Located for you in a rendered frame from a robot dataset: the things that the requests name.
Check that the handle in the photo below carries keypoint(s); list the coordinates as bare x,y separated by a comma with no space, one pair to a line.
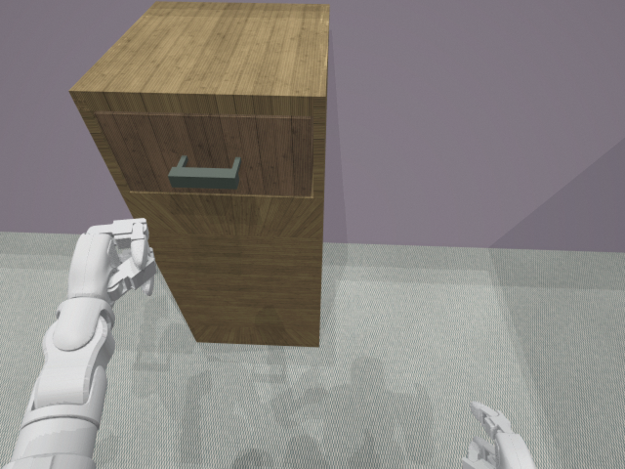
204,178

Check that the drawer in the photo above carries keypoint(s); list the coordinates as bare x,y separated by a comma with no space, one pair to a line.
276,150

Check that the right robot hand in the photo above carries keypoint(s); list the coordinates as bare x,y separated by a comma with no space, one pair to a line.
509,450

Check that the left robot hand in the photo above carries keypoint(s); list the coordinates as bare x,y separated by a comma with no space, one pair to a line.
95,260

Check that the left robot forearm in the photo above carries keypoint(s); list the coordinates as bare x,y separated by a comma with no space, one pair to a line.
65,408

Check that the cabinet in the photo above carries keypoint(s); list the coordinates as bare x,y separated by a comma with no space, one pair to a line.
243,268

